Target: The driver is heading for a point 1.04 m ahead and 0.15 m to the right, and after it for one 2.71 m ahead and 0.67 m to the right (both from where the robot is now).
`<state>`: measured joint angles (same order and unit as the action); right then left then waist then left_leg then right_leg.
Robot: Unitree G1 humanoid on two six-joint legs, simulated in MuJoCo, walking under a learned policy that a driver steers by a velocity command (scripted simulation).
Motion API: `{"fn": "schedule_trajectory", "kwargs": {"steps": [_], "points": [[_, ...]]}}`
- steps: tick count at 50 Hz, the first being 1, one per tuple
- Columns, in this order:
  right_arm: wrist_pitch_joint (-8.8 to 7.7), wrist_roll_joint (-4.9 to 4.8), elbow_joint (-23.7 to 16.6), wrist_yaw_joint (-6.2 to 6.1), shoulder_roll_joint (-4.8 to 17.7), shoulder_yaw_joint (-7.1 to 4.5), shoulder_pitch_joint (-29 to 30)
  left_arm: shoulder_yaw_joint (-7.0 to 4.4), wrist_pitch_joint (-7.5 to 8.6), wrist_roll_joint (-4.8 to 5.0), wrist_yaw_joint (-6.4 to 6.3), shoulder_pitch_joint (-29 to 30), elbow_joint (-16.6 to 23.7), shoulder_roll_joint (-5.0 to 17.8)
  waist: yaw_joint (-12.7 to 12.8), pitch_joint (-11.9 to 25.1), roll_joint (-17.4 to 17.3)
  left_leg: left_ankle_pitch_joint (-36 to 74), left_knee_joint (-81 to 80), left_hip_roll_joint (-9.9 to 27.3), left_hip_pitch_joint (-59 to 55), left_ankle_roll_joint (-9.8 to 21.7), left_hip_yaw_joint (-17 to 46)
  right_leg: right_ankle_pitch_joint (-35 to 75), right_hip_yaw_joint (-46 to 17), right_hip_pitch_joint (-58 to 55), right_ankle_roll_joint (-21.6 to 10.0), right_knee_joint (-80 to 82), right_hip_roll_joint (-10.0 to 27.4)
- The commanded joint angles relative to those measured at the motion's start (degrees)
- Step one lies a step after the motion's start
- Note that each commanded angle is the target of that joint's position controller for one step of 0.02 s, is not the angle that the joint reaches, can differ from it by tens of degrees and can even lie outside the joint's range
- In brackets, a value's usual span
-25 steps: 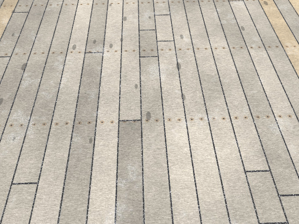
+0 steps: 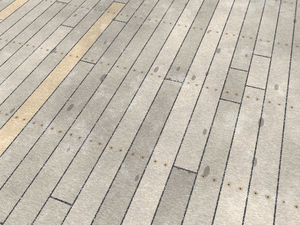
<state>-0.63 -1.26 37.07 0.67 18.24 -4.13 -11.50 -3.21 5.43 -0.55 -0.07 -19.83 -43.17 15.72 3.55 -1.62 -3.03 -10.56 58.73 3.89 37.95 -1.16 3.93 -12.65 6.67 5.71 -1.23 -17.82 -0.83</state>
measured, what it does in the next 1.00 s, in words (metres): walks ahead, turning right: left foot, then right foot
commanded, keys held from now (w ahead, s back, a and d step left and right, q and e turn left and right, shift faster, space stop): w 0.18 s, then w+e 0.82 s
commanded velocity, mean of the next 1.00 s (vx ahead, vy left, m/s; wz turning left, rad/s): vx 0.50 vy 0.00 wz -0.23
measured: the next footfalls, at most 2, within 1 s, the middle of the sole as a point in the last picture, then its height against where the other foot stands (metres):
left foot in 0.24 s outside the picture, level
right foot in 0.76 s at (194, 206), level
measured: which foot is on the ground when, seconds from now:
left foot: up 0.00-0.22, down 0.24-0.78, up 0.80-1.00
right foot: down 0.00-0.26, up 0.28-0.74, down 0.76-1.00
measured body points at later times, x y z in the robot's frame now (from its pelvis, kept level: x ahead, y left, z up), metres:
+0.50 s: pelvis +0.27 +0.06 +0.00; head +0.29 +0.06 +0.45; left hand +0.39 +0.34 -0.12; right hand +0.35 -0.22 -0.11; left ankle +0.25 +0.15 -0.75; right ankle +0.36 -0.12 -0.67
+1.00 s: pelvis +0.55 -0.03 +0.00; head +0.58 -0.06 +0.45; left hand +0.71 +0.21 -0.10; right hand +0.64 -0.34 -0.10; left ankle +0.67 +0.14 -0.67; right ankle +0.54 -0.10 -0.75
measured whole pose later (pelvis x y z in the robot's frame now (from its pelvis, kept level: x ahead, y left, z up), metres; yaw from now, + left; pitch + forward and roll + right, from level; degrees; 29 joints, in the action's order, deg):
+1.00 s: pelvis +0.55 -0.03 +0.00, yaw -19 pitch +1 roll +1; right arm -5.3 0.6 41.3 -0.2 17.5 -3.4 -6.4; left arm -3.6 2.9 0.5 0.9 -17.9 -40.7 16.0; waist 2.2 -3.2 -1.5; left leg -14.0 57.0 6.0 35.3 -2.4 4.8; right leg -9.2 -3.5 12.8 -5.1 -21.2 -6.1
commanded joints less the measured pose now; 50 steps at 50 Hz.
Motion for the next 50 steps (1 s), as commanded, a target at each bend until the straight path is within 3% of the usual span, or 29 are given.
{"fn": "schedule_trajectory", "kwargs": {"steps": [1, 3, 8, 10, 11, 12, 13, 14, 15, 16, 17, 18, 19, 23, 26, 28, 33, 36, 37, 38, 39, 40, 41, 42, 43, 44, 45, 47, 50], "points": [[-1.16, 0.15, -4.5, 0.80, 0.2, 0.43, 3.7, -2.23, 0.74, 0.33, -0.18, 2.6, 2.5, 9.0, -0.4, -1.1, 6.5, 7.4, -9.3, 1.2, 3.4, 0.3, 0.7, 16.2, -7.8, -3.0, -8.7, 8.7, 15.0], [-1.77, 0.10, -5.2, 1.46, -1.0, 1.14, 7.4, -2.35, 0.43, 0.67, -0.12, 1.3, 1.0, 10.0, 0.7, -2.2, 6.1, 10.3, -15.6, 0.5, 0.8, 1.1, -1.3, 16.6, -5.5, -2.8, -8.8, 9.4, 14.9], [-2.57, 0.03, -7.8, 2.73, 0.1, 1.14, 14.1, -2.70, -0.98, 2.36, 0.13, -2.7, -2.9, 11.6, 0.9, -4.1, 6.2, 5.6, -25.1, -1.6, -1.7, 4.3, -4.6, 24.7, -3.9, -9.7, -8.1, 7.0, 17.3], [-2.65, 0.56, -7.4, 2.63, 2.4, 0.08, 10.4, -2.95, -1.63, 2.75, -0.12, -2.6, -4.0, 13.2, -2.7, -0.2, 8.3, 1.7, -27.5, -4.4, -10.8, 6.7, -6.8, 43.0, -3.2, -11.2, -7.1, -0.1, 17.3], [-2.66, 0.72, -5.3, 2.25, 4.5, -1.17, 3.0, -2.61, -2.04, 2.93, -0.27, -1.9, -4.5, 13.1, -7.5, 4.2, 8.2, 4.5, -30.7, -6.1, -21.7, 8.5, -8.2, 49.8, -1.6, -9.3, -5.8, -8.6, 15.6], [-2.46, 0.92, -2.7, 1.36, 7.5, -2.62, -6.1, -1.91, -1.94, 2.62, -0.52, -1.6, -4.2, 12.0, -12.0, 9.7, 7.7, 7.7, -30.1, -3.9, -37.6, 10.2, -5.5, 44.2, -0.6, -0.3, -3.9, -20.0, 13.1], [-2.20, 2.46, -1.4, 0.29, 14.0, -3.95, -14.2, 0.37, -1.06, 1.06, 0.03, -5.0, -1.6, 5.7, -11.9, 20.0, -3.9, 7.9, -28.0, 13.4, -63.1, 17.7, 17.7, 11.6, -0.4, 23.0, -0.3, -43.4, 5.9], [-2.19, 1.80, -1.5, 0.05, 11.8, -3.17, -14.4, 0.82, 0.11, 1.60, 0.44, -6.5, -2.7, 5.2, -11.2, 28.3, -7.5, 1.9, -36.7, 21.4, -65.7, 22.6, 36.7, -21.6, -10.7, 31.5, 0.7, -55.6, -0.3], [-2.39, 1.56, -1.2, 0.14, 8.2, -1.98, -11.1, -1.20, 0.48, 3.62, 0.65, -0.9, -1.4, 11.0, -11.8, 18.9, -3.2, -0.5, -39.0, 18.9, -57.6, 19.0, 28.0, -19.1, -14.0, 36.2, 0.2, -58.4, 2.9], [-2.69, 1.11, -0.6, 0.19, 6.1, -1.33, -7.8, -1.17, 0.48, 4.05, 0.55, 2.7, 0.0, 10.4, -9.7, 10.9, -2.9, 0.2, -40.6, 16.1, -49.1, 16.5, 19.0, -14.2, -12.0, 37.2, -0.1, -55.6, 5.6], [-3.13, 0.96, 0.0, 0.45, 3.6, -0.61, -4.5, -1.14, 0.09, 3.05, 0.18, 3.9, -0.1, 9.2, -7.6, 6.2, -0.9, 2.3, -43.0, 13.1, -41.6, 14.7, 13.3, -10.1, -11.2, 35.6, 0.4, -52.1, 7.4], [-3.76, 1.30, 0.1, 0.66, 2.2, -0.27, -2.1, -1.35, -0.74, 2.22, -0.05, 2.4, -0.7, 8.3, -5.4, 3.7, -2.4, 3.2, -45.8, 11.5, -35.7, 13.7, 9.2, -6.1, -11.7, 32.2, 0.8, -49.9, 8.9], [-4.35, 1.77, 0.4, 0.79, 2.0, -0.45, -0.6, -1.15, -1.57, 2.23, 0.03, 0.0, -1.5, 6.9, -3.7, 3.2, -3.6, 4.9, -47.9, 11.1, -31.9, 14.0, 6.8, -3.9, -11.9, 28.6, 1.5, -49.7, 9.5], [-6.13, 2.48, 3.2, 0.39, 2.8, -1.15, 0.6, -0.91, -3.34, 2.24, -0.38, 1.3, -0.8, 4.3, -2.1, -0.8, -1.2, 13.1, -51.9, 10.8, -27.6, 13.9, -2.6, 2.9, -13.2, 30.8, 3.3, -44.4, 9.7], [-6.01, 2.31, 4.8, -0.37, 3.7, -1.44, -0.3, -0.57, -2.73, 1.91, 0.46, 6.5, 0.7, 3.6, -3.7, -2.0, -0.2, 14.2, -52.2, 8.2, -29.1, 11.7, -9.1, 13.6, -11.5, 31.0, 2.8, -32.6, 8.7], [-5.80, 1.87, 5.7, -0.76, 5.1, -1.77, -2.0, 0.05, -2.52, 1.70, 1.37, 10.9, 2.3, 2.4, -5.6, -2.9, 0.8, 14.5, -52.7, 8.9, -30.6, 11.2, -11.2, 17.5, -9.0, 30.1, 1.9, -26.1, 8.0], [-3.76, 0.24, 8.3, -1.19, 7.7, -2.76, -5.7, 0.07, -2.80, 1.67, 3.16, 17.6, 6.8, 3.1, -7.3, -4.8, 0.7, 19.0, -48.7, 12.9, -41.7, 9.8, -13.2, 11.9, -6.3, 34.0, -1.4, -18.7, 6.9], [-2.31, -0.11, 8.1, -1.76, 9.9, -3.35, -4.4, -1.50, -3.37, 1.63, 3.63, 13.3, 7.5, 6.1, -3.4, 0.2, -1.2, 44.7, -36.7, 12.6, -45.0, 7.8, -15.5, 3.0, -1.4, 25.2, -4.8, -18.8, 1.6], [-1.79, -0.32, 7.9, -1.93, 10.2, -3.33, -3.5, -2.80, -3.59, 1.80, 3.39, 6.5, 6.1, 8.2, 0.7, 4.1, -0.9, 49.7, -26.9, 11.3, -43.2, 6.6, -16.7, 2.4, 0.0, 16.2, -6.4, -17.4, -1.1], [-1.77, -0.24, 7.5, -2.17, 9.2, -2.74, -3.5, -4.77, -3.91, 1.94, 2.54, -2.9, 3.8, 11.6, 5.5, 9.1, 1.1, 43.9, -12.9, 8.7, -35.2, 4.2, -17.7, 5.2, -2.0, 0.9, -8.7, -14.4, -2.7], [-2.61, 2.03, 4.9, -1.86, 2.6, -0.63, -8.6, -6.51, -4.17, 2.26, 1.40, -6.3, 3.1, 18.6, 2.3, 14.5, 15.4, 5.1, 8.9, 1.5, -11.8, 0.3, -17.0, 2.8, -27.0, -20.0, -16.8, -13.0, 11.3], [-4.85, 1.58, 3.7, -1.07, 1.0, 0.71, -8.2, -5.72, -3.14, 2.11, 1.87, -5.2, 5.5, 18.2, 1.1, 23.5, 16.1, -24.7, 21.1, -7.7, 1.8, -0.7, -3.1, -8.9, -55.8, -29.4, -25.1, -1.3, 20.2], [-6.38, -0.91, 2.5, -0.31, 6.4, -0.68, -0.8, -4.28, -2.32, 1.61, 2.25, -4.4, 5.5, 13.2, 4.0, 18.5, 9.2, -20.5, 22.5, -4.1, 8.0, 0.9, 2.1, -9.7, -50.4, -26.7, -20.9, 2.1, 19.3], [-7.25, -1.46, 1.4, -0.19, 6.2, -0.47, 1.7, -3.75, -1.77, 1.54, 2.20, -1.8, 5.4, 11.6, 2.5, 11.5, 7.2, -15.3, 18.6, -1.6, 8.9, 2.3, 1.5, -6.2, -42.5, -19.2, -18.3, 2.0, 17.2], [-7.44, 0.03, 2.1, -0.71, 5.6, -0.47, 2.2, -3.08, -1.71, 1.66, 2.09, 2.1, 5.9, 9.6, -0.1, 6.7, 2.3, -11.3, 13.2, 0.8, 5.9, 2.5, 1.1, 0.3, -35.5, -10.6, -15.9, 2.2, 14.5], [-7.22, 1.41, 2.5, -1.03, 6.2, -0.89, 1.7, -2.58, -1.46, 1.20, 1.96, 3.9, 6.5, 8.3, -1.9, 4.5, 4.3, -9.2, 9.3, 2.2, 1.0, 2.2, 1.1, 13.4, -30.2, -3.7, -15.1, 1.7, 12.5], [-6.52, 1.57, 2.5, -0.85, 5.9, -1.05, -0.3, -2.39, -1.54, 0.61, 1.65, 5.8, 7.5, 8.0, -4.1, 5.4, 6.1, -7.5, 7.6, 2.7, -1.9, 1.4, 1.6, 13.8, -29.3, -0.9, -15.6, 3.1, 11.7], [-5.29, 2.00, 3.0, -0.91, 4.6, -0.87, -1.1, -2.62, -1.38, 0.81, 1.01, 6.5, 7.9, 8.6, -4.8, 4.9, 4.6, -5.1, 3.9, 2.5, -3.8, -0.4, 0.4, 16.4, -26.2, 3.7, -15.9, 5.0, 10.2], [-4.57, 2.17, 1.3, -1.03, 2.9, -0.03, 4.8, -3.08, -1.48, 1.34, -0.10, 4.1, 6.9, 10.2, -3.1, 1.9, 5.2, 2.8, -8.6, 1.2, -3.1, -3.1, -0.6, 17.1, -22.1, 7.5, -14.7, 5.4, 7.9]]}}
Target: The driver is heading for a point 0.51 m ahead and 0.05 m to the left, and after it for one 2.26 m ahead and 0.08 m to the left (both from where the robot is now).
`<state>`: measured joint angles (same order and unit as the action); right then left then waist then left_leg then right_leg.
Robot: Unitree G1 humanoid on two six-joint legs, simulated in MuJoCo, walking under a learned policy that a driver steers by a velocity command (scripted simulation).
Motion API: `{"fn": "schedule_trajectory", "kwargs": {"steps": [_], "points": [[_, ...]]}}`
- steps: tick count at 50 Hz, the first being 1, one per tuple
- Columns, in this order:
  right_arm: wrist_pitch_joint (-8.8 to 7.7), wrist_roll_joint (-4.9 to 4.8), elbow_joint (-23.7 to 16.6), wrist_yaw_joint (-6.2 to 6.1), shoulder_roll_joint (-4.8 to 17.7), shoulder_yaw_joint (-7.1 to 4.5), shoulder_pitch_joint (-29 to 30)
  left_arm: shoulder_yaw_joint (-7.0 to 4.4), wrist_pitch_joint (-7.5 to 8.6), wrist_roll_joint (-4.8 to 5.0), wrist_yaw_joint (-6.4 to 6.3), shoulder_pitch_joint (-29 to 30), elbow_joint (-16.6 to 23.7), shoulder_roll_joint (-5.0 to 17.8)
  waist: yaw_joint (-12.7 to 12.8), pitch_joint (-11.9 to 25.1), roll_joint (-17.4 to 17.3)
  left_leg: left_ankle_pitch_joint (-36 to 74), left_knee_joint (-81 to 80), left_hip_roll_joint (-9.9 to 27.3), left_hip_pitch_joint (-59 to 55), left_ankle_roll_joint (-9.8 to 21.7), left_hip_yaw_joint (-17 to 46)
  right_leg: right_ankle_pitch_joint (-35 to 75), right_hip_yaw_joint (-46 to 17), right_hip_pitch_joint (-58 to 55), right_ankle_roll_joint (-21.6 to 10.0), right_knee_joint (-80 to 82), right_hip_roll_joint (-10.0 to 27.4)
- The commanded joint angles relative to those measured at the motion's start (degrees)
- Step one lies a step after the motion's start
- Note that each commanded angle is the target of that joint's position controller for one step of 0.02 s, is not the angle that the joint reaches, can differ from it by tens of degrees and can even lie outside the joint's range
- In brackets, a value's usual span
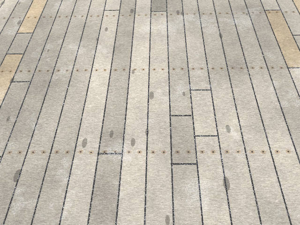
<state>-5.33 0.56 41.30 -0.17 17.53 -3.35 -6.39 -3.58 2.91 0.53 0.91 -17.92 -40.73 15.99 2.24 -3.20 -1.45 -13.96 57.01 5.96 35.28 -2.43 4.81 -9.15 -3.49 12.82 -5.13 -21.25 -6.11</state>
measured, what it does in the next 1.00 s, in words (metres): walks ahead: left foot, then right foot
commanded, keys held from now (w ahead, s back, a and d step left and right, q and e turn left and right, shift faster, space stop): w+e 0.14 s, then w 0.58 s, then w+q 0.28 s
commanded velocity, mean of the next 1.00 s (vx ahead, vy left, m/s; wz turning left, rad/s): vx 0.50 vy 0.00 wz -0.14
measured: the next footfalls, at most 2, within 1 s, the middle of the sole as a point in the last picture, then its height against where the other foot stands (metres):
left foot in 0.24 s outside the picture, level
right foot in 0.76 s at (202, 200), level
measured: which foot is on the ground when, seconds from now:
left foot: up 0.00-0.22, down 0.24-0.76, up 0.78-1.00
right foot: down 0.00-0.26, up 0.28-0.74, down 0.76-1.00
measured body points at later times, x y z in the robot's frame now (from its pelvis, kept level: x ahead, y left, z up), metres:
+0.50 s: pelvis +0.28 +0.05 +0.00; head +0.30 +0.06 +0.45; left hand +0.48 +0.28 -0.10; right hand +0.27 -0.22 -0.12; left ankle +0.29 +0.15 -0.75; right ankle +0.30 -0.11 -0.68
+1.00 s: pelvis +0.54 -0.06 +0.00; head +0.56 -0.06 +0.45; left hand +0.65 +0.21 -0.11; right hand +0.61 -0.35 -0.12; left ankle +0.59 +0.11 -0.66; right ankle +0.53 -0.14 -0.74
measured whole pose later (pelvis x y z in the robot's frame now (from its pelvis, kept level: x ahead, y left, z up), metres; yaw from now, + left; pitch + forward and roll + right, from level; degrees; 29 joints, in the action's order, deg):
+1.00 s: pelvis +0.54 -0.06 +0.00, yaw -5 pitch +0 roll -2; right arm -2.1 -1.7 47.5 -0.1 18.3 -3.6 -13.9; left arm -3.6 5.7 -0.7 1.2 -16.1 -44.5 14.8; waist 1.2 -1.7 -3.0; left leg -13.9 62.1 5.4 34.4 -0.1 4.3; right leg -9.7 6.9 8.8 -3.5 -18.0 -2.4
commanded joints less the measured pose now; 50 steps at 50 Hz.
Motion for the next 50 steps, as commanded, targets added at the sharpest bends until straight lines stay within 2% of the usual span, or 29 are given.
{"fn": "schedule_trajectory", "kwargs": {"steps": [1, 4, 7, 10, 11, 12, 13, 14, 15, 16, 17, 18, 19, 21, 23, 27, 31, 34, 36, 37, 38, 39, 40, 41, 42, 43, 45, 47, 50], "points": [[0.01, 0.30, -3.5, -0.15, 2.9, -0.55, 2.2, -2.74, 0.86, 0.44, -1.37, 1.3, 4.1, 10.0, -0.8, 3.2, 4.1, 10.3, -11.8, -1.9, -1.5, -2.0, -1.6, 11.1, -10.9, 0.9, -9.5, 8.6, 11.8], [-0.54, -0.42, -4.8, 0.56, 2.3, -0.11, 7.5, -2.93, 0.39, 0.69, -1.81, -1.0, 3.1, 10.6, 1.5, 2.8, 6.0, 18.2, -22.4, -4.6, -5.3, -2.1, -1.9, 5.2, -11.6, 1.5, -7.4, 7.8, 11.1], [-1.31, -1.05, -5.8, 1.28, 4.0, -0.57, 9.8, -2.96, -0.07, 1.06, -1.95, -3.0, 2.1, 10.1, 2.0, 2.6, 6.7, 17.9, -27.2, -5.5, -6.8, -1.0, -0.1, 2.1, -16.0, -1.7, -6.8, 4.6, 12.9], [-2.15, -1.01, -5.0, 1.88, 5.6, -1.21, 6.6, -2.88, -0.42, 0.57, -2.24, -2.9, 1.3, 9.4, 0.3, 3.0, 9.1, 13.5, -28.8, -4.8, -9.7, 1.5, -0.1, 4.3, -19.1, -6.2, -5.6, 0.1, 15.6], [-2.40, -0.85, -4.0, 1.78, 6.1, -1.62, 3.3, -2.69, -0.58, 0.47, -2.15, -2.2, 1.3, 8.7, -1.5, 3.7, 9.3, 12.5, -30.5, -5.1, -13.7, 2.8, -1.3, 7.2, -18.9, -6.4, -4.9, -2.2, 15.0], [-2.68, -0.24, -2.7, 1.49, 7.5, -2.42, -1.4, -2.03, -0.58, 0.24, -1.96, -2.3, 1.5, 6.9, -3.8, 6.8, 8.4, 11.8, -32.0, -5.1, -21.6, 4.7, -2.0, 12.7, -16.9, -5.9, -3.4, -8.3, 12.0], [-2.80, 0.54, -1.9, 1.14, 9.8, -3.05, -9.2, -0.85, -0.51, -0.51, -1.75, -2.7, 2.2, 4.3, -7.1, 14.3, 3.5, 9.2, -31.0, 2.9, -35.0, 8.2, 6.2, 6.7, -13.2, -0.3, -1.4, -23.0, 8.7], [-2.08, 0.73, 0.6, 1.30, 15.3, -4.52, -15.2, 0.31, 0.13, 1.02, -1.57, -12.2, 2.5, 0.3, -3.8, 20.8, -15.1, -1.2, -35.2, 15.2, -54.2, 18.9, 32.0, -18.9, -6.2, 20.3, 3.3, -42.8, -0.5], [-1.86, -1.27, 1.4, 1.90, 10.7, -3.71, -16.4, -0.32, 0.44, 1.96, -1.86, -11.3, 1.6, 5.6, -5.7, 18.2, -12.7, -18.6, -40.9, 17.1, -53.8, 19.6, 42.2, -23.5, -7.8, 29.8, 3.7, -50.7, 2.2], [-1.69, -1.50, 0.7, 1.78, 6.9, -2.59, -13.3, -1.31, 0.50, 1.88, -1.92, -3.7, 2.4, 9.3, -7.2, 10.0, -6.4, -19.1, -41.9, 14.5, -46.9, 16.8, 34.4, -18.4, -8.0, 32.2, 3.4, -52.7, 4.5], [-1.24, -0.71, 0.1, 1.68, 5.6, -1.90, -10.1, -1.24, 0.51, 0.96, -2.06, 1.0, 3.5, 9.0, -6.5, 6.1, -2.2, -12.9, -42.4, 11.7, -40.4, 14.8, 26.6, -14.5, -5.6, 31.0, 3.3, -51.3, 6.6], [-1.01, -0.33, 0.4, 1.61, 4.6, -1.44, -8.5, -1.14, 0.80, 0.12, -1.84, 3.3, 4.4, 8.2, -5.6, 3.1, -2.2, -6.6, -43.5, 9.9, -35.2, 15.0, 22.0, -11.6, -5.0, 30.3, 3.5, -48.2, 8.1], [-1.06, 0.08, 0.6, 1.41, 3.7, -0.99, -7.8, -1.16, 0.95, -0.12, -1.48, 3.3, 4.6, 7.3, -4.1, 2.8, -3.3, -1.7, -44.5, 8.0, -32.2, 14.3, 18.2, -9.4, -4.4, 27.5, 3.5, -45.1, 10.0], [-1.29, -0.13, 1.4, 1.32, 3.4, -0.80, -8.5, -0.76, 0.93, 0.00, -1.11, 2.1, 4.2, 5.1, -3.2, 3.6, -4.4, 4.5, -46.2, 6.1, -30.4, 14.1, 13.8, -7.8, -2.5, 24.7, 3.7, -41.3, 11.0], [-1.39, -0.85, 2.4, 1.14, 5.2, -1.14, -9.1, -0.22, 0.79, -0.16, -1.00, 4.0, 4.9, 3.9, -3.2, 2.5, -4.2, 10.5, -47.9, 6.5, -29.1, 15.8, 10.4, -6.4, -1.0, 25.7, 4.8, -35.9, 11.6], [-0.57, -1.33, 4.0, 0.70, 7.6, -1.53, -11.5, 0.82, 1.39, -0.18, -0.50, 11.2, 6.8, 1.7, -5.4, 1.8, -3.4, 15.2, -49.1, 5.1, -29.0, 14.6, 4.4, 5.3, 1.1, 24.2, 5.8, -21.4, 11.5], [0.25, -1.93, 6.4, 0.60, 7.6, -1.21, -15.8, 0.85, 1.89, 0.36, 0.47, 17.9, 8.3, 2.1, -7.8, 0.4, -2.2, 16.7, -48.1, 5.0, -30.8, 13.3, 1.5, 11.9, 2.8, 20.9, 5.6, -12.5, 9.4], [1.17, -1.98, 7.8, 0.41, 8.5, -1.36, -17.3, 0.59, 2.20, 0.67, 1.25, 20.8, 9.7, 2.9, -7.4, -0.6, -2.9, 19.1, -45.9, 7.8, -35.4, 12.5, 2.6, 8.6, 2.4, 21.0, 3.8, -9.3, 8.9], [1.80, -2.02, 8.2, 0.12, 9.7, -1.72, -16.8, 0.01, 2.37, 0.50, 1.49, 18.5, 9.4, 4.3, -5.1, 0.9, -3.5, 27.5, -41.9, 8.5, -37.6, 11.4, 2.2, 5.1, 3.3, 16.1, 2.0, -7.2, 7.6], [2.06, -2.21, 8.2, 0.02, 9.8, -1.65, -16.2, -0.87, 2.46, 0.14, 1.28, 14.0, 8.1, 5.7, -2.1, 3.7, -3.2, 36.5, -36.1, 6.9, -36.6, 10.4, 0.9, 5.4, 4.7, 8.0, 0.7, -5.1, 6.1], [2.15, -1.96, 7.9, -0.02, 8.9, -1.17, -15.9, -2.22, 2.44, -0.18, 0.76, 5.6, 5.8, 8.3, 2.1, 9.2, -2.5, 38.6, -26.1, 4.2, -32.0, 8.9, -0.7, 6.9, 4.2, -5.3, -1.1, -4.8, 6.6], [1.83, -0.38, 5.7, -0.06, 5.9, 0.15, -15.1, -3.48, 2.16, -1.08, -0.07, -5.7, 4.0, 12.9, 6.2, 18.6, 4.3, 21.3, -8.1, 0.4, -19.3, 6.7, -2.7, 9.4, -8.3, -23.6, -4.9, -7.6, 18.5], [0.88, -1.02, 5.5, 0.20, -0.5, 1.96, -22.8, -3.74, 1.69, -0.96, 0.24, -6.8, 3.1, 15.1, 2.3, 25.7, 18.9, -18.1, 9.3, -8.2, 0.6, 3.9, -2.5, -3.0, -32.2, -38.0, -12.4, -1.7, 30.5], [0.33, -2.44, 6.3, 0.33, 6.4, 0.23, -18.8, -2.40, 1.58, -0.59, 0.15, -6.5, 3.3, 9.3, 4.7, 21.2, 11.6, -18.8, 15.2, -5.6, 5.9, 4.3, 3.3, -10.4, -33.1, -33.4, -10.3, 1.8, 28.9], [0.06, -3.42, 4.5, 0.46, 8.3, -0.64, -13.8, -1.67, 1.74, -0.37, 0.00, -3.0, 3.2, 7.6, 3.9, 13.0, 9.5, -13.3, 15.4, -3.4, 8.3, 4.6, 2.5, -8.3, -24.4, -26.1, -8.1, 3.5, 27.0], [0.04, -2.56, 4.5, 0.32, 7.6, -0.64, -11.0, -1.12, 2.07, -0.68, 0.22, -0.4, 3.1, 6.4, 2.6, 8.3, 5.7, -9.4, 12.9, -1.3, 5.1, 4.4, 2.0, 3.6, -17.0, -18.0, -6.0, 4.2, 24.0], [1.22, -2.34, 4.6, 0.13, 5.4, -0.80, -12.6, -1.05, 2.81, -1.22, 0.42, 4.6, 2.5, 5.2, -1.6, 5.7, 7.9, -3.4, 10.0, 1.5, 0.8, 3.3, 1.6, 2.9, -11.3, -9.2, -6.6, 9.6, 21.9], [2.74, -2.60, 5.1, 0.12, 3.3, -0.66, -13.5, -0.96, 3.85, -1.10, 0.49, 6.1, 1.4, 3.8, -2.9, 3.9, 6.7, -1.5, 9.0, 1.8, -0.9, 2.4, 1.6, 6.2, -6.1, -5.1, -6.8, 12.6, 20.9], [3.54, -2.05, 3.3, -0.02, 2.4, -0.72, -9.7, -1.73, 4.40, -1.54, -0.11, 5.5, -0.7, 5.7, -3.0, 1.3, 4.7, 5.0, 3.5, 2.0, 3.4, 1.7, 2.9, 11.2, -0.4, -4.9, -6.9, 14.6, 20.9]]}}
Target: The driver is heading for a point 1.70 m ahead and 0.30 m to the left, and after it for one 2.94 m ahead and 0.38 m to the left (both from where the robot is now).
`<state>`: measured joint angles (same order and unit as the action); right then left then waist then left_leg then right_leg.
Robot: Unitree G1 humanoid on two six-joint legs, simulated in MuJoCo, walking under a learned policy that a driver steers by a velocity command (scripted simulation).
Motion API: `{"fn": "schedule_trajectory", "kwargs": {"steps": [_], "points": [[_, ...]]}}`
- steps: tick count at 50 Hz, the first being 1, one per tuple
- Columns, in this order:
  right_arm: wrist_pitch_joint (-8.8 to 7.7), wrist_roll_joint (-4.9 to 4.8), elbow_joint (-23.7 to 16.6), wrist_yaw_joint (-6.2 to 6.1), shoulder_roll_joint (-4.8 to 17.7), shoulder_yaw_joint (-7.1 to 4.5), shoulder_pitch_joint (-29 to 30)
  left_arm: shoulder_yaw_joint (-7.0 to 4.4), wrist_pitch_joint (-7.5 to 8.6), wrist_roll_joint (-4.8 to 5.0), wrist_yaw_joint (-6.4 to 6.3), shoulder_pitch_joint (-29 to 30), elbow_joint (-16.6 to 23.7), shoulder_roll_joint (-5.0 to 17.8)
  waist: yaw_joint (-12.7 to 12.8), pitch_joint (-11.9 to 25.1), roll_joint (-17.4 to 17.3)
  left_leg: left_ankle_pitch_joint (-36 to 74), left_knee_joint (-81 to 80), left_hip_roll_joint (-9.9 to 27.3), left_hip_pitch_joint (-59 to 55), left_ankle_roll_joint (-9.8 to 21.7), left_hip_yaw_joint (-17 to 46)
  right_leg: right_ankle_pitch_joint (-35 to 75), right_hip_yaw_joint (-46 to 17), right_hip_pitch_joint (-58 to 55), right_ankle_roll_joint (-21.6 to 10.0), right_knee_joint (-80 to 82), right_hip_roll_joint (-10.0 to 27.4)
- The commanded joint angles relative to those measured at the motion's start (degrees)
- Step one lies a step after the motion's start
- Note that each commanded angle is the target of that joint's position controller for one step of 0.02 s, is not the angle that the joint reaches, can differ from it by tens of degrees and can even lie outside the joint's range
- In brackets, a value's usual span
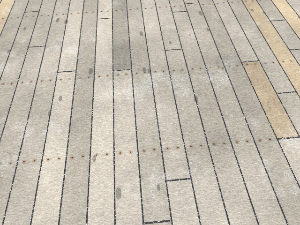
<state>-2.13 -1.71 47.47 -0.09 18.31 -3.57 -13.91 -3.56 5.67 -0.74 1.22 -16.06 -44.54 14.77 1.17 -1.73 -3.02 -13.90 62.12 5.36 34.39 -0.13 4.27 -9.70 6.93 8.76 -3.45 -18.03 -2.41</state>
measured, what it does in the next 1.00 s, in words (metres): walks ahead, turning left: left foot, then right foot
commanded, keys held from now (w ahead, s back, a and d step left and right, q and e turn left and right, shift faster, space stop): w+q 0.56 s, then w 0.14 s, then w+e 0.12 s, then e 0.18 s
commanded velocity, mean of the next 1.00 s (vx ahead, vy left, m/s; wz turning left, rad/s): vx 0.47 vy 0.00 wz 0.33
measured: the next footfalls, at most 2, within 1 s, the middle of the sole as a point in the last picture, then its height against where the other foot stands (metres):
left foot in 0.30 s outside the picture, level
right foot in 0.80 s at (152, 192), level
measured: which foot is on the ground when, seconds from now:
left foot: up 0.00-0.28, down 0.30-0.80, up 0.82-1.00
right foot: down 0.00-0.32, up 0.34-0.78, down 0.80-1.00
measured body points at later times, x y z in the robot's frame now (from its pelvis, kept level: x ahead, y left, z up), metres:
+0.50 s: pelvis +0.27 +0.08 +0.00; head +0.30 +0.10 +0.44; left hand +0.34 +0.39 -0.11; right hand +0.44 -0.16 -0.11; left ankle +0.28 +0.15 -0.74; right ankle +0.31 -0.09 -0.66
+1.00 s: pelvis +0.54 +0.10 +0.00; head +0.58 +0.10 +0.45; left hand +0.55 +0.39 -0.11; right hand +0.77 -0.11 -0.11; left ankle +0.47 +0.23 -0.67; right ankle +0.60 +0.04 -0.74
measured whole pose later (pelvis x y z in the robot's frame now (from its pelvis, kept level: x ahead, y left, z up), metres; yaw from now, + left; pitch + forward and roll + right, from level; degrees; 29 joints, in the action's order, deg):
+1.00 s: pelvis +0.54 +0.10 +0.00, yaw +19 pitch +2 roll +0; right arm -3.4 0.9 40.0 -0.9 17.0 -2.9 -11.3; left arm -2.7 4.3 0.1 1.7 -14.2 -43.9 15.8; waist 1.3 -3.2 -1.6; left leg -22.8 61.3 0.2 28.6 -2.2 3.4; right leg -7.1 -2.9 16.2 -4.1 -22.6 -5.0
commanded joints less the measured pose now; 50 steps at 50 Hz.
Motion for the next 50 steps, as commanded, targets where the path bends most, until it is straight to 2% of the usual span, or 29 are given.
{"fn": "schedule_trajectory", "kwargs": {"steps": [1, 5, 10, 13, 14, 15, 16, 17, 18, 19, 20, 21, 22, 25, 27, 30, 32, 35, 38, 39, 40, 41, 42, 43, 44, 45, 46, 47, 50], "points": [[0.22, 0.31, -3.2, 0.08, 1.6, -0.49, -1.0, -1.82, 1.55, -0.31, -0.65, 3.4, 2.6, 7.1, -1.6, -0.6, 6.0, 8.0, -4.6, 2.3, 5.1, -0.8, 3.3, 13.3, -8.5, -1.5, -8.2, 11.5, 16.7], [-0.45, 0.58, -5.6, 1.56, 0.2, 0.25, 6.2, -2.28, 0.92, 0.07, -1.47, 1.5, 0.9, 9.1, 1.2, -1.9, 4.9, 17.8, -17.3, 1.6, 3.1, -0.2, -0.9, 13.9, -2.0, -3.1, -6.6, 12.5, 15.7], [-0.40, 0.51, -10.2, 3.18, 0.4, 0.51, 14.0, -2.99, -1.11, 1.49, -1.80, -2.6, -1.9, 10.8, 3.3, -4.2, 4.7, 13.5, -25.5, 0.1, 5.9, 2.4, -4.8, 18.9, 1.8, -12.9, -5.1, 8.5, 18.4], [0.03, 0.53, -11.4, 3.73, 2.7, -0.72, 11.3, -3.58, -2.42, 1.96, -2.31, -1.4, -1.9, 13.0, 0.0, -0.3, 7.3, 4.8, -26.1, -4.4, -1.7, 5.6, -9.4, 43.3, 4.2, -16.3, -3.2, -1.5, 18.9], [0.22, 0.41, -10.5, 3.63, 4.4, -1.80, 6.1, -3.69, -2.99, 2.03, -2.56, -0.7, -1.6, 13.6, -3.1, 3.0, 7.9, 2.7, -26.4, -6.9, -8.7, 7.0, -10.9, 50.6, 5.1, -15.5, -2.3, -9.6, 18.2], [0.34, 0.22, -8.2, 3.02, 7.3, -3.62, -3.1, -3.41, -3.32, 2.21, -2.85, 0.2, -1.2, 13.4, -8.3, 7.8, 6.8, 5.7, -30.2, -9.3, -22.1, 9.3, -10.8, 49.3, 6.7, -10.4, -0.4, -21.7, 15.9], [1.04, 0.11, -6.5, 1.69, 12.7, -5.57, -11.7, -2.33, -2.83, 0.78, -3.02, -1.0, -0.1, 10.9, -11.1, 13.2, -0.5, 6.6, -31.5, -1.5, -39.8, 13.0, 2.8, 28.5, 6.7, 4.6, 2.4, -39.7, 13.2], [0.57, -0.16, -8.1, 1.55, 17.3, -5.97, -8.2, 0.11, -0.98, -0.13, -2.24, -4.7, 3.4, 3.4, -4.2, 18.7, -13.4, -4.5, -40.0, 12.7, -56.0, 25.2, 38.2, -22.1, -0.4, 29.6, 6.1, -59.8, -0.5], [-0.19, 0.45, -9.1, 1.87, 12.1, -4.35, -9.3, -0.75, 1.32, 1.73, -1.22, 0.5, 3.6, 8.6, -8.3, 22.1, -4.8, -8.0, -45.4, 13.8, -57.9, 24.0, 42.6, -23.4, -12.9, 35.7, 4.4, -63.4, 1.5], [-0.90, 0.86, -8.7, 1.90, 9.1, -3.54, -7.9, -1.08, 2.37, 3.53, -0.69, 5.3, 5.3, 10.1, -8.4, 14.4, -2.7, -4.3, -45.5, 11.9, -52.3, 21.1, 33.2, -18.5, -12.4, 38.8, 3.0, -61.3, 4.0], [-1.49, 0.62, -8.8, 2.01, 8.0, -3.14, -5.3, -0.84, 2.91, 2.42, -1.06, 6.0, 5.1, 9.1, -5.8, 8.8, 2.6, 7.4, -44.4, 8.8, -43.5, 18.7, 25.2, -14.4, -12.2, 36.1, 2.5, -55.3, 6.5], [-1.43, 0.65, -9.3, 1.80, 5.8, -2.53, -1.5, -1.26, 2.64, 0.67, -1.59, 6.1, 4.6, 9.2, -3.4, 6.8, 3.9, 9.6, -45.8, 6.7, -37.1, 17.1, 20.7, -11.3, -11.8, 33.0, 2.8, -50.0, 8.2], [-1.52, 1.45, -10.5, 1.54, 5.6, -2.28, 0.6, -1.53, 2.03, 0.51, -1.55, 5.0, 4.6, 9.6, -1.4, 5.7, 0.9, 13.6, -47.2, 6.1, -31.3, 17.8, 20.0, -9.7, -12.4, 28.6, 3.5, -48.2, 8.9], [-1.74, 1.06, -10.9, 0.72, 6.2, -2.50, 1.1, -1.32, 0.24, -0.08, -1.49, 4.3, 4.6, 7.9, 0.0, 4.0, 1.6, 19.4, -49.2, 3.5, -23.9, 17.7, 14.5, -6.8, -10.7, 25.3, 6.1, -40.7, 8.5], [-1.61, 0.87, -10.3, -0.07, 7.7, -2.96, -0.7, -0.71, -0.12, -0.28, -1.58, 8.9, 6.1, 6.4, -1.4, 2.2, 1.3, 19.0, -49.7, 1.9, -21.2, 16.3, 12.1, 0.3, -10.0, 25.6, 7.5, -32.3, 7.4], [-1.25, 0.70, -9.3, -0.62, 7.6, -2.82, -2.8, 0.18, 0.17, 0.21, -0.95, 14.1, 7.2, 4.6, -3.8, 1.9, -1.7, 13.9, -49.1, -0.5, -19.9, 13.2, 8.9, 12.3, -9.3, 21.6, 7.6, -19.2, 5.1], [-1.27, 0.64, -8.0, -0.65, 7.0, -2.59, -5.3, 0.26, 0.67, 0.75, -0.32, 17.2, 7.8, 5.1, -5.7, 1.6, -1.8, 10.6, -49.1, 0.6, -20.5, 12.7, 10.1, 17.1, -9.3, 19.3, 7.2, -15.6, 4.4], [-1.09, 0.56, -6.5, -0.63, 6.9, -2.46, -7.7, -0.12, 1.29, 0.96, 0.44, 19.2, 8.7, 6.7, -6.2, 0.7, -2.1, 9.0, -45.6, 3.6, -26.4, 12.2, 13.5, 14.2, -10.4, 20.5, 5.2, -11.6, 4.4], [-0.69, 1.03, -5.7, -0.65, 7.5, -2.64, -7.2, -0.64, 1.56, 1.14, 0.70, 16.1, 8.2, 8.2, -4.3, 0.2, -4.1, 17.7, -42.1, 6.3, -32.3, 11.0, 14.1, 6.9, -8.6, 19.5, 1.9, -10.0, 4.0], [-0.55, 0.99, -5.8, -0.63, 7.1, -2.45, -6.5, -1.21, 1.63, 0.95, 0.53, 12.2, 7.0, 9.1, -2.1, 2.0, -3.7, 26.8, -37.7, 4.8, -32.9, 9.9, 12.2, 6.4, -6.9, 14.1, 0.2, -8.1, 2.6], [-0.47, 1.41, -6.0, -0.67, 5.8, -1.83, -6.3, -2.13, 1.72, 0.62, 0.34, 5.3, 5.2, 11.0, 1.0, 7.6, -2.0, 32.8, -28.0, 1.8, -31.5, 8.3, 8.8, 8.5, -8.4, 3.8, -2.3, -8.8, 3.9], [-0.77, 2.14, -7.3, -0.89, 3.5, -0.79, -9.4, -3.02, 1.80, -0.05, 0.44, -2.8, 4.4, 15.0, 2.3, 16.9, 6.2, 21.4, -10.5, -3.7, -19.4, 5.3, 4.7, 9.8, -23.6, -14.6, -8.8, -10.2, 13.6], [-1.52, 1.62, -7.2, -0.84, 1.2, -0.04, -14.3, -3.66, 1.13, 0.51, 1.20, -5.9, 2.4, 16.7, 0.9, 19.5, 21.1, -14.7, 6.0, -11.2, -1.2, 0.8, 0.9, 2.6, -46.7, -26.6, -16.3, -2.4, 22.3], [-2.08, 1.43, -7.5, -0.68, 5.5, -0.65, -10.6, -2.20, 0.92, 2.19, 1.48, -4.5, 3.1, 11.8, 1.9, 14.9, 15.2, -18.3, 11.3, -8.4, 5.8, 0.7, 4.4, -1.3, -49.7, -25.1, -15.0, 0.0, 22.2], [-2.44, 1.05, -8.6, -0.53, 7.0, -1.11, -4.7, -1.58, 0.51, 1.85, 1.24, -0.1, 4.3, 9.9, 2.0, 8.2, 9.8, -14.1, 11.8, -6.3, 7.2, 0.3, 3.5, 7.6, -41.2, -18.2, -13.0, -0.5, 20.3], [-2.74, 2.03, -9.5, -0.63, 6.6, -1.01, -0.6, -1.12, -0.01, 1.21, 1.05, 2.1, 5.0, 8.9, 1.8, 5.0, 4.5, -11.5, 9.9, -4.9, 5.6, -0.2, 1.8, 21.1, -34.1, -11.8, -11.6, -0.9, 17.7], [-2.88, 2.84, -10.3, -0.64, 6.0, -1.13, 0.5, -1.00, -0.28, 0.94, 0.83, 3.1, 5.1, 8.8, 0.4, 4.3, 3.5, -9.9, 6.7, -3.6, 3.7, -1.0, 1.3, 32.4, -30.4, -7.9, -11.7, -1.4, 16.5], [-2.73, 3.17, -10.8, -0.72, 5.2, -1.12, 0.3, -0.80, -0.37, 0.69, 0.53, 3.3, 5.0, 8.4, -0.7, 5.1, 4.6, -8.9, 3.5, -2.8, 0.9, -1.6, 1.3, 38.8, -27.6, -5.9, -11.3, -1.3, 14.6], [-1.26, 2.54, -10.8, -1.48, 2.6, -0.54, -0.6, -1.65, -1.03, 0.89, -0.25, 2.9, 4.3, 10.7, -2.2, 6.9, 8.0, -7.9, -5.1, -4.2, -2.3, -3.6, 0.0, 45.9, -23.8, -2.8, -11.6, -1.1, 12.5]]}}
Keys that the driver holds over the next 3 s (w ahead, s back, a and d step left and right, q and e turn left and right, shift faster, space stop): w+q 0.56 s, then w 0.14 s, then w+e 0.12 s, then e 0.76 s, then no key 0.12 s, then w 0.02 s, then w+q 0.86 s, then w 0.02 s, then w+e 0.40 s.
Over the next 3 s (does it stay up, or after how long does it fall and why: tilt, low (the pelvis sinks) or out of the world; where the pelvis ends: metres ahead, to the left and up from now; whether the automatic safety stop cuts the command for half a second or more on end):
stays up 1.22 0.25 0.00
